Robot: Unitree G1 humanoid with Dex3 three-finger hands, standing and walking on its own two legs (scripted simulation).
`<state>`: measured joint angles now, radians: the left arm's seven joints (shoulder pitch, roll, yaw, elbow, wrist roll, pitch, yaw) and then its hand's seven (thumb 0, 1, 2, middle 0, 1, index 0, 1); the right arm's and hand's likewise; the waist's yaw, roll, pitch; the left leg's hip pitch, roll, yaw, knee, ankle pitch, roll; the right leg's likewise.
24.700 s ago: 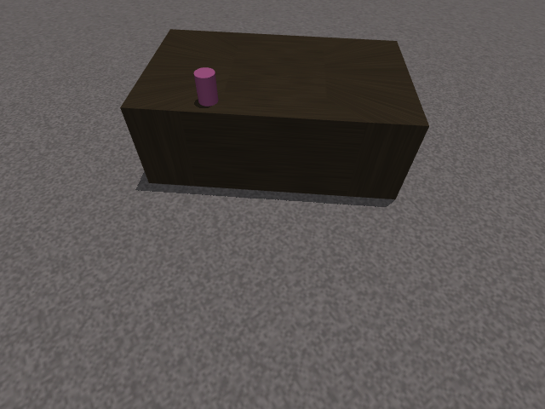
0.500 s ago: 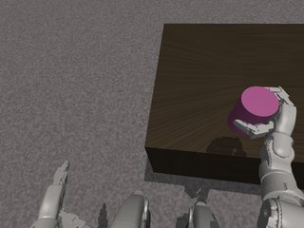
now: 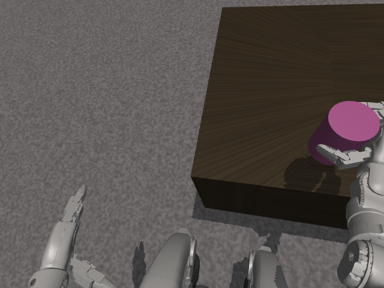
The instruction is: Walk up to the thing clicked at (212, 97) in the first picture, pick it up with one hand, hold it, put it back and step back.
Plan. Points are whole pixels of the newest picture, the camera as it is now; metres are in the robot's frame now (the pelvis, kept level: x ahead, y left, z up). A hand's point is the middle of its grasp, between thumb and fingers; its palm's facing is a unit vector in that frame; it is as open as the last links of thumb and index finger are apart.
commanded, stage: lower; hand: right
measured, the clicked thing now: (338, 135) +0.45 -0.22 -0.02
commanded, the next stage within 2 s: loosen in 1.48 s
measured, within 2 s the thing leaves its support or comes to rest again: rests again in 1.32 s
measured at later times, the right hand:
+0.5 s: hand (339, 147) +0.45 -0.24 -0.07, palm faces +0.28 +0.96 +0.01, open 11.5 cm
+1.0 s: hand (333, 152) +0.45 -0.24 -0.11, palm faces +0.28 +0.96 +0.01, open 11.5 cm
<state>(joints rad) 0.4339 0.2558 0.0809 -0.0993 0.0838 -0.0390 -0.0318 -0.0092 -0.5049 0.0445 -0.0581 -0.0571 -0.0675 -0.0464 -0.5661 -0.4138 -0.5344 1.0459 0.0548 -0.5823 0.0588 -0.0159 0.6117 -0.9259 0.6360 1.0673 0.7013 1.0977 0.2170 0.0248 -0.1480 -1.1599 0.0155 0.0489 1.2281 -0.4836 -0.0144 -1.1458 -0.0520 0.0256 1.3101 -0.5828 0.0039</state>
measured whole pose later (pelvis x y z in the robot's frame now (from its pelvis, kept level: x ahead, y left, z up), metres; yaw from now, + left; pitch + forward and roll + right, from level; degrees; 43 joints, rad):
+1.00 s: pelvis -0.03 +0.00 -0.06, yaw +1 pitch +29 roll +5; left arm 0.49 0.30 0.12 -0.33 0.10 -0.09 -0.05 -0.01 -0.53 0.06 -0.06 -0.05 -0.06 -0.05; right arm -0.62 -0.53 -0.64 1.11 0.01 -0.63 0.09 -0.02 0.61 -0.93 0.63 1.08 0.70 1.11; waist 0.31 0.04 -0.16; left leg -1.46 0.01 0.08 1.47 -0.52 -0.01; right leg -1.46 -0.06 0.07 1.58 -0.64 0.01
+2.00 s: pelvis -0.04 +0.00 -0.09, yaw +2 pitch +30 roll +6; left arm 0.52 0.33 0.16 -0.43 0.08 -0.12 -0.06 -0.01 -0.52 0.05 -0.07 -0.06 -0.08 -0.05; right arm -0.61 -0.56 -0.66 1.08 0.01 -0.61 0.10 -0.01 0.56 -0.48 0.71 0.67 0.76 0.67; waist 0.33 0.05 -0.16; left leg -1.55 0.01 0.08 1.55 -0.53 -0.01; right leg -1.56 -0.05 0.08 1.67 -0.65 0.01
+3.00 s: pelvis +0.01 -0.01 +0.04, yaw +0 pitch +18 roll +4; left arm 0.40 0.26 -0.07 0.03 0.01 0.09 0.01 -0.01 -0.03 0.38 -0.12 -0.15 -0.11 -0.15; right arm -0.67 -0.70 -0.48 1.16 -0.07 -0.15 -0.06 -0.01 0.48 -0.10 0.06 0.07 0.06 0.06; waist 0.12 0.01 -0.14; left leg -0.90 0.00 0.05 0.99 -0.40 -0.02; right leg -0.91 -0.06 0.03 1.10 -0.51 0.00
